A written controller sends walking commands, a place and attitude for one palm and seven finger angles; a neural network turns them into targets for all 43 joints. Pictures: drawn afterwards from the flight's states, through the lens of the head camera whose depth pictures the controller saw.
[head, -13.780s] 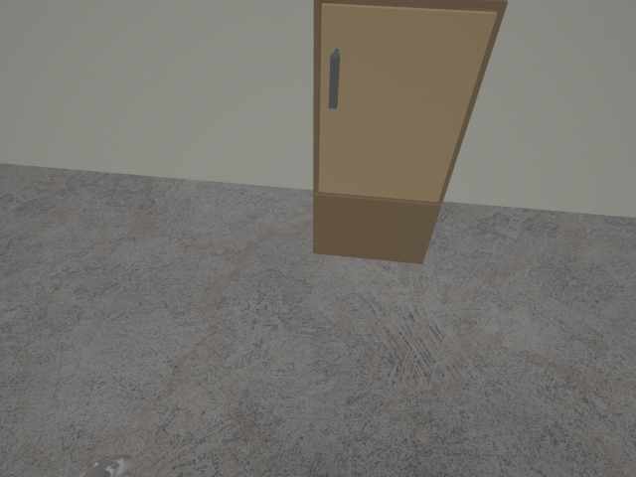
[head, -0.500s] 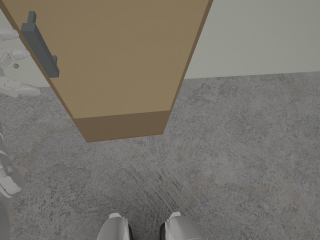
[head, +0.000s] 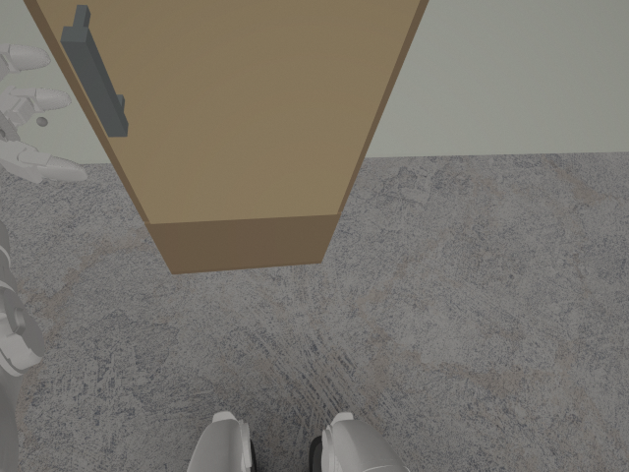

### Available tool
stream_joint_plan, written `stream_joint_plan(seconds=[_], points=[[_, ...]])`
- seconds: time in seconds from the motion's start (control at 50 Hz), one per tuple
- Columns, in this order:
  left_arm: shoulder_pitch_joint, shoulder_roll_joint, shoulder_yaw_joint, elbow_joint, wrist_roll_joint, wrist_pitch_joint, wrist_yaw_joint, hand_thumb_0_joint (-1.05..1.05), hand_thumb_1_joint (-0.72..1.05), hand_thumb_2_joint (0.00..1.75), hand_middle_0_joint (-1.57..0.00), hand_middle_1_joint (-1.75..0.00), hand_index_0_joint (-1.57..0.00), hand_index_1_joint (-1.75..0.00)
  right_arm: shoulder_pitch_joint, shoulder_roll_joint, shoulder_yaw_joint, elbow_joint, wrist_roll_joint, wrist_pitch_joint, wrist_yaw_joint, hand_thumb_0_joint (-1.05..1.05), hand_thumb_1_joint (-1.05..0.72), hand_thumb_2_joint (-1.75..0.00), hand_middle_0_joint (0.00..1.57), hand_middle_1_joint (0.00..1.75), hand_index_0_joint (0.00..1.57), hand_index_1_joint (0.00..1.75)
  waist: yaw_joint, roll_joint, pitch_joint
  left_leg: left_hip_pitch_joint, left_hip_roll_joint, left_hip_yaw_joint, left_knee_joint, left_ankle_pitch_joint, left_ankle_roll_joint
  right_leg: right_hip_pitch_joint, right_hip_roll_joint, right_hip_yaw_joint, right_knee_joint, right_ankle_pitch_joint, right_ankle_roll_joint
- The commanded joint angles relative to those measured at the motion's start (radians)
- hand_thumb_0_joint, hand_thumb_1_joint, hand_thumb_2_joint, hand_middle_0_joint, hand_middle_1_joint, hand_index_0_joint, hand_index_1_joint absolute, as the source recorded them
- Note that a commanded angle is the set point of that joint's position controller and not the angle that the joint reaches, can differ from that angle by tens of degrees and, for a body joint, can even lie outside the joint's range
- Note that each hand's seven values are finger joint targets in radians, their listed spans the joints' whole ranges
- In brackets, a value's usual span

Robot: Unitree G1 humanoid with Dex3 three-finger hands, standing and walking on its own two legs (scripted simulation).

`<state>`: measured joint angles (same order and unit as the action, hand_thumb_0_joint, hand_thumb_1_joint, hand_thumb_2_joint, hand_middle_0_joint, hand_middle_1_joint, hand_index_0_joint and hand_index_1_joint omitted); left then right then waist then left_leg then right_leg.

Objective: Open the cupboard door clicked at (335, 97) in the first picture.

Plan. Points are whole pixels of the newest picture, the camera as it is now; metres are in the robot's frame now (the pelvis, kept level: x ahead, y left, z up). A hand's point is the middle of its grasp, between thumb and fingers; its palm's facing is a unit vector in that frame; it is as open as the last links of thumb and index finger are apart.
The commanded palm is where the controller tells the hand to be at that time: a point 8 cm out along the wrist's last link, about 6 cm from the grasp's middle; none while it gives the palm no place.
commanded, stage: move the hooked fingers beside the handle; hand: left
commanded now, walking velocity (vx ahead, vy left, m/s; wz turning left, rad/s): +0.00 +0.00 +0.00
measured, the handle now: (101, 76) +0.58 +0.22 +0.09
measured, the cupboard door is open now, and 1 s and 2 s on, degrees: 0 0 0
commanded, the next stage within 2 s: slide the fingers in behind the handle in 0.10 s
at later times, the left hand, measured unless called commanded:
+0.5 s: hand (68, 108) +0.53 +0.25 +0.08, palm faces +0.03 -1.00 +0.00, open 14.0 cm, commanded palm +0.51 +0.29 +0.08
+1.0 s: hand (102, 111) +0.53 +0.22 +0.08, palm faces +0.03 -1.00 +0.00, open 14.0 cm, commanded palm +0.51 +0.26 +0.08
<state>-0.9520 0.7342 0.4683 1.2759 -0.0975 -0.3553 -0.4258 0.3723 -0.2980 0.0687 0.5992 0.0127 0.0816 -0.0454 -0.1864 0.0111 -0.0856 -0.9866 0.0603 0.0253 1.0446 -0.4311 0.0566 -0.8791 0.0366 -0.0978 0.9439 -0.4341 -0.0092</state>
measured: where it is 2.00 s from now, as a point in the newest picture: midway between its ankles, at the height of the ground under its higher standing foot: outside the picture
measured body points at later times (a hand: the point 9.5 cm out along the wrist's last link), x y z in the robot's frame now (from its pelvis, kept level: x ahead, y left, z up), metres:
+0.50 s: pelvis +0.01 +0.01 +0.00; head +0.15 +0.05 +0.43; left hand +0.52 +0.31 +0.09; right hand -0.02 -0.26 -0.09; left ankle +0.03 +0.08 -0.67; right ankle +0.01 -0.12 -0.67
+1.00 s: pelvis +0.02 +0.00 +0.00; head +0.14 +0.03 +0.43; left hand +0.52 +0.27 +0.08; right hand +0.01 -0.27 -0.10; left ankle +0.03 +0.08 -0.67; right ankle +0.01 -0.12 -0.67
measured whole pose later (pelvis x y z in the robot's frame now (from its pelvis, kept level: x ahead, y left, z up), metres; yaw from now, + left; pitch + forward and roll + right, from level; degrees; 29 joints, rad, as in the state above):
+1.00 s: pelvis +0.02 +0.00 +0.00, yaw -1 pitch +22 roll -4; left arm -0.92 0.59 0.43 1.21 -0.09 -0.37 -0.29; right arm 0.41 -0.27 0.05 0.61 0.00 0.10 -0.01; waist -0.18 0.03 -0.11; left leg -0.96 0.06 0.04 1.03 -0.45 0.05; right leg -0.87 0.04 -0.08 0.94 -0.45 -0.01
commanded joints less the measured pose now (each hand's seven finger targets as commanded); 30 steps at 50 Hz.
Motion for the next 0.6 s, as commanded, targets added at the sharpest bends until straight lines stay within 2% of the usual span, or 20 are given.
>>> stream_joint_plan(seconds=[0.0,0.04,0.06,0.1,0.12,0.18,0.22,0.24,0.26,0.28,0.3,0.38,0.4,0.44,0.48,0.5,0.52,0.54,0.56,0.58], points=[[-0.466,0.311,0.040,-0.212,-0.018,-0.065,0.012,0.00,-0.50,0.30,-0.30,-1.20,-0.30,-1.20,0.197,-0.200,-0.072,-0.031,-0.011,-0.017,-0.014,0.00,-0.90,-0.90,0.20,0.30,0.20,0.30,-0.022,0.202,-0.437,0.481,-0.007,-0.124,-0.110,0.316,-0.022,-0.007,0.031,0.055,-0.099,0.182,-0.014],[-0.501,0.322,0.035,-0.211,-0.018,-0.064,0.010,0.00,-0.50,0.30,-0.30,-1.20,-0.30,-1.20,0.201,-0.205,-0.070,-0.026,-0.010,-0.018,-0.015,0.00,-0.90,-0.90,0.20,0.30,0.20,0.30,-0.036,0.201,-0.461,0.475,-0.005,-0.127,-0.103,0.311,-0.021,-0.013,0.030,0.057,-0.096,0.177,-0.009],[-0.502,0.344,0.055,-0.225,-0.016,-0.067,0.010,0.00,-0.50,0.30,-0.30,-1.20,-0.30,-1.20,0.208,-0.207,-0.073,-0.024,-0.013,-0.019,-0.014,0.00,-0.90,-0.90,0.20,0.30,0.20,0.30,-0.026,0.222,-0.484,0.492,-0.004,-0.130,-0.101,0.330,-0.024,-0.009,0.030,0.055,-0.091,0.186,-0.011],[-0.485,0.347,0.062,-0.256,-0.019,-0.073,0.004,0.00,-0.50,0.30,-0.30,-1.20,-0.30,-1.20,0.221,-0.208,-0.075,-0.027,-0.017,-0.019,-0.010,0.00,-0.90,-0.90,0.20,0.30,0.20,0.30,-0.008,0.268,-0.549,0.554,-0.003,-0.137,-0.099,0.398,-0.032,-0.009,0.034,0.049,-0.078,0.214,-0.018],[-0.447,0.353,0.075,-0.243,-0.016,-0.066,0.003,0.00,-0.50,0.30,-0.30,-1.20,-0.30,-1.20,0.225,-0.207,-0.077,-0.027,-0.018,-0.017,-0.008,0.00,-0.90,-0.90,0.20,0.30,0.20,0.30,0.002,0.267,-0.565,0.567,-0.001,-0.136,-0.098,0.423,-0.034,-0.002,0.035,0.049,-0.082,0.228,-0.016],[-0.395,0.311,0.050,-0.207,-0.013,-0.034,0.002,0.00,-0.50,0.30,-0.30,-1.20,-0.30,-1.20,0.233,-0.204,-0.077,-0.027,-0.016,-0.004,-0.003,0.00,-0.90,-0.90,0.20,0.30,0.20,0.30,-0.005,0.220,-0.505,0.545,0.004,-0.135,-0.107,0.429,-0.032,-0.009,0.038,0.039,-0.092,0.232,-0.011],[-0.407,0.260,0.021,-0.217,-0.022,-0.023,0.002,0.00,-0.50,0.30,-0.30,-1.20,-0.30,-1.20,0.238,-0.200,-0.079,-0.025,-0.016,0.000,0.001,0.00,-0.90,-0.90,0.20,0.30,0.20,0.30,-0.011,0.224,-0.491,0.559,0.005,-0.135,-0.111,0.438,-0.032,-0.022,0.041,0.035,-0.099,0.235,-0.010],[-0.395,0.272,0.032,-0.214,-0.023,-0.017,0.006,0.00,-0.50,0.30,-0.30,-1.20,-0.30,-1.20,0.242,-0.203,-0.081,-0.024,-0.016,0.002,0.000,0.00,-0.90,-0.90,0.20,0.30,0.20,0.30,-0.011,0.202,-0.476,0.548,0.006,-0.136,-0.115,0.428,-0.032,-0.020,0.042,0.034,-0.103,0.231,-0.010],[-0.405,0.281,0.041,-0.242,-0.025,-0.021,0.012,0.00,-0.50,0.30,-0.30,-1.20,-0.30,-1.20,0.243,-0.203,-0.082,-0.026,-0.017,0.002,0.001,0.00,-0.90,-0.90,0.20,0.30,0.20,0.30,-0.007,0.213,-0.483,0.544,0.004,-0.131,-0.117,0.429,-0.030,-0.006,0.042,0.038,-0.104,0.238,-0.010],[-0.400,0.267,0.037,-0.234,-0.028,-0.020,0.018,0.00,-0.50,0.30,-0.30,-1.20,-0.30,-1.20,0.247,-0.202,-0.083,-0.025,-0.017,0.002,0.003,0.00,-0.90,-0.90,0.20,0.30,0.20,0.30,-0.015,0.184,-0.473,0.537,0.004,-0.132,-0.120,0.415,-0.028,-0.007,0.044,0.036,-0.108,0.231,-0.009],[-0.404,0.282,0.053,-0.240,-0.027,-0.030,0.026,0.00,-0.50,0.30,-0.30,-1.20,-0.30,-1.20,0.247,-0.204,-0.084,-0.024,-0.019,0.002,0.002,0.00,-0.90,-0.90,0.20,0.30,0.20,0.30,-0.010,0.187,-0.461,0.537,0.005,-0.134,-0.120,0.418,-0.029,-0.014,0.044,0.035,-0.104,0.229,-0.014],[-0.408,0.243,0.037,-0.273,-0.019,-0.058,0.058,0.00,-0.50,0.30,-0.30,-1.20,-0.30,-1.20,0.246,-0.194,-0.087,-0.022,-0.025,0.000,0.012,0.00,-0.90,-0.90,0.20,0.30,0.20,0.30,-0.007,0.220,-0.461,0.560,0.005,-0.131,-0.122,0.419,-0.035,-0.024,0.043,0.036,-0.105,0.221,-0.013],[-0.399,0.261,0.056,-0.280,-0.017,-0.066,0.066,0.00,-0.50,0.30,-0.30,-1.20,-0.30,-1.20,0.251,-0.196,-0.088,-0.023,-0.027,-0.001,0.012,0.00,-0.90,-0.90,0.20,0.30,0.20,0.30,0.001,0.218,-0.476,0.572,0.005,-0.135,-0.120,0.449,-0.036,-0.014,0.044,0.032,-0.097,0.234,-0.018],[-0.395,0.255,0.048,-0.275,-0.009,-0.067,0.074,0.00,-0.50,0.30,-0.30,-1.20,-0.30,-1.20,0.249,-0.194,-0.089,-0.023,-0.026,0.003,0.014,0.00,-0.90,-0.90,0.20,0.30,0.20,0.30,-0.002,0.224,-0.477,0.575,0.006,-0.134,-0.121,0.462,-0.040,-0.014,0.043,0.033,-0.097,0.242,-0.015],[-0.395,0.193,0.007,-0.286,-0.009,-0.064,0.077,0.00,-0.50,0.30,-0.30,-1.20,-0.30,-1.20,0.244,-0.186,-0.089,-0.024,-0.025,0.005,0.020,0.00,-0.90,-0.90,0.20,0.30,0.20,0.30,-0.005,0.236,-0.484,0.597,0.006,-0.135,-0.122,0.474,-0.041,-0.021,0.044,0.030,-0.098,0.245,-0.015],[-0.395,0.206,0.023,-0.289,-0.010,-0.067,0.081,0.00,-0.50,0.30,-0.30,-1.20,-0.30,-1.20,0.247,-0.187,-0.091,-0.023,-0.027,0.006,0.020,0.00,-0.90,-0.90,0.20,0.30,0.20,0.30,0.001,0.243,-0.483,0.612,0.009,-0.140,-0.120,0.501,-0.044,-0.024,0.043,0.029,-0.095,0.251,-0.019],[-0.404,0.181,0.002,-0.283,-0.011,-0.064,0.083,0.00,-0.50,0.30,-0.30,-1.20,-0.30,-1.20,0.243,-0.186,-0.091,-0.020,-0.026,0.009,0.020,0.00,-0.90,-0.90,0.20,0.30,0.20,0.30,-0.009,0.241,-0.476,0.616,0.010,-0.141,-0.121,0.502,-0.047,-0.034,0.043,0.028,-0.098,0.249,-0.015],[-0.390,0.192,0.019,-0.276,-0.012,-0.061,0.088,0.00,-0.50,0.30,-0.30,-1.20,-0.30,-1.20,0.245,-0.188,-0.093,-0.020,-0.026,0.009,0.021,0.00,-0.90,-0.90,0.20,0.30,0.20,0.30,-0.003,0.224,-0.482,0.606,0.008,-0.139,-0.120,0.490,-0.043,-0.023,0.044,0.029,-0.099,0.250,-0.015],[-0.407,0.181,0.004,-0.274,-0.011,-0.059,0.090,0.00,-0.50,0.30,-0.30,-1.20,-0.30,-1.20,0.243,-0.188,-0.092,-0.021,-0.025,0.010,0.020,0.00,-0.90,-0.90,0.20,0.30,0.20,0.30,-0.013,0.201,-0.465,0.592,0.008,-0.141,-0.123,0.477,-0.043,-0.022,0.044,0.028,-0.100,0.245,-0.014],[-0.412,0.165,-0.003,-0.275,-0.013,-0.057,0.095,0.00,-0.50,0.30,-0.30,-1.20,-0.30,-1.20,0.240,-0.185,-0.091,-0.021,-0.025,0.009,0.020,0.00,-0.90,-0.90,0.20,0.30,0.20,0.30,-0.013,0.211,-0.466,0.586,0.005,-0.135,-0.122,0.467,-0.039,-0.016,0.042,0.031,-0.102,0.249,-0.013]])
